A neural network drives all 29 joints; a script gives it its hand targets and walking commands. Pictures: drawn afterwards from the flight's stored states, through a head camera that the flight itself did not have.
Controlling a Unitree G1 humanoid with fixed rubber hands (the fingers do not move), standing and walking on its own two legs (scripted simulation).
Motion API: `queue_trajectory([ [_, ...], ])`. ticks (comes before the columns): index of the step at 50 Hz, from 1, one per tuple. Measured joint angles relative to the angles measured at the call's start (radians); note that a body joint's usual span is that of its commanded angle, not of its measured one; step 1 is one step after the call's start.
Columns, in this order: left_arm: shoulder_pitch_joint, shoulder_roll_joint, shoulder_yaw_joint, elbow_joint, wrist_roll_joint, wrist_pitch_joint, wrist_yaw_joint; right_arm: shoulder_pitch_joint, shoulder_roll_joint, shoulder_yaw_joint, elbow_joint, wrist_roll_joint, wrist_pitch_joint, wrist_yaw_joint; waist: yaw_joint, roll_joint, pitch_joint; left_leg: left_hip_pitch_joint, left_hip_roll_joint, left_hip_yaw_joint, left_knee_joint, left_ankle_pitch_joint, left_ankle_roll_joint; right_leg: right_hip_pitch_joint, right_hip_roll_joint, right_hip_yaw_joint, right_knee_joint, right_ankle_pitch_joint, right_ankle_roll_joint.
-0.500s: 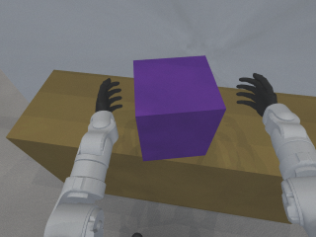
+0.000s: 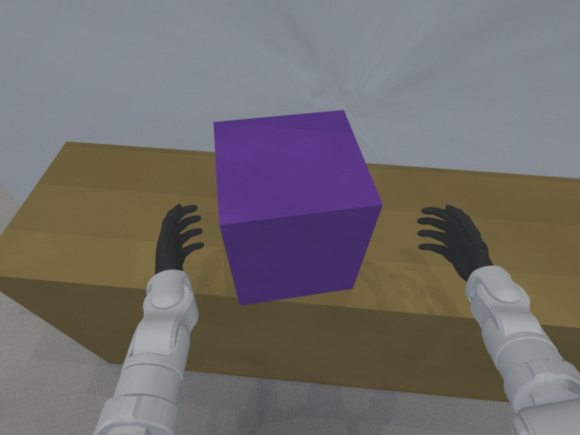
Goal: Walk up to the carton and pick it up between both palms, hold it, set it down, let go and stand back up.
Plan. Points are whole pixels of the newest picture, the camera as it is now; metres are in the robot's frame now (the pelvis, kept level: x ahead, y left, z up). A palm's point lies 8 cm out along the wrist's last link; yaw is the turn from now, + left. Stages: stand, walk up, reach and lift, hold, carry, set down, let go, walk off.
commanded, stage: set down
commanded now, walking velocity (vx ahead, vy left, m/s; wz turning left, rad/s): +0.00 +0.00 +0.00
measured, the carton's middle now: (289, 212) +0.47 +0.06 -0.02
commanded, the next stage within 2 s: none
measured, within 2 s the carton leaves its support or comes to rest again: neither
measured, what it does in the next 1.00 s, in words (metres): stands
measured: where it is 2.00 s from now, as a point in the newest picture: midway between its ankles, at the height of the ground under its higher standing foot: outside the picture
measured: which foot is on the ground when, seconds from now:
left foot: down 0.00-1.00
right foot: down 0.00-1.00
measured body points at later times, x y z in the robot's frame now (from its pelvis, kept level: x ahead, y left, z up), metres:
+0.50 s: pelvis +0.01 +0.00 +0.00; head +0.05 +0.00 +0.44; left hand +0.29 +0.20 -0.01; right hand +0.33 -0.23 -0.02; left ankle +0.04 +0.16 -0.74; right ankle +0.01 -0.08 -0.74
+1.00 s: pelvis +0.02 +0.01 +0.00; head +0.05 +0.02 +0.45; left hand +0.26 +0.22 -0.04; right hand +0.28 -0.22 -0.04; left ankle +0.04 +0.16 -0.74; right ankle +0.01 -0.08 -0.74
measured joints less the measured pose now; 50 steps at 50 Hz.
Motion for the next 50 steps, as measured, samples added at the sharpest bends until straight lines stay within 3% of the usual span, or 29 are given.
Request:
queue_trajectory([
  [36,0.3,-0.026,-0.073,0.112,0.014,-0.31,0.014,0.321,0.019,0.085,0.086,0.091,-0.312,0.044,-0.036,-0.006,0.022,0.046,-0.011,-0.004,0.126,-0.103,-0.002,0.043,-0.003,0.024,0.123,-0.096,0.003],
  [50,0.364,0.031,-0.062,0.118,0.003,-0.298,-0.046,0.446,0.063,0.059,-0.014,0.016,-0.28,-0.008,-0.056,-0.02,0.039,0.117,-0.03,-0.015,0.089,-0.104,0.009,0.125,-0.015,0.025,0.071,-0.092,0.017],
])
